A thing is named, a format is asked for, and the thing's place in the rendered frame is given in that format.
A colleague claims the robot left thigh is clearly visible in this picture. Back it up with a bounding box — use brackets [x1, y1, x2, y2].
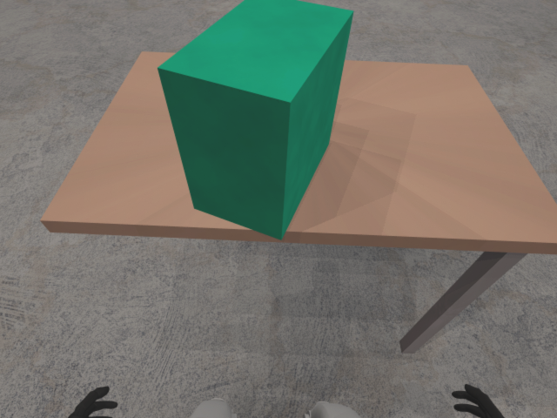
[189, 401, 237, 418]

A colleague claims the left robot hand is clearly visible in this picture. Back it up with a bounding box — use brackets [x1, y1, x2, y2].
[68, 387, 117, 418]

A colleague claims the right robot hand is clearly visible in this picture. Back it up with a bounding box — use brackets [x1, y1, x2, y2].
[452, 384, 505, 418]

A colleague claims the carton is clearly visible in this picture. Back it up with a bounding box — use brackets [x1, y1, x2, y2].
[158, 0, 353, 240]

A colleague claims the table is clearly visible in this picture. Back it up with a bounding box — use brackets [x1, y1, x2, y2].
[40, 51, 557, 354]

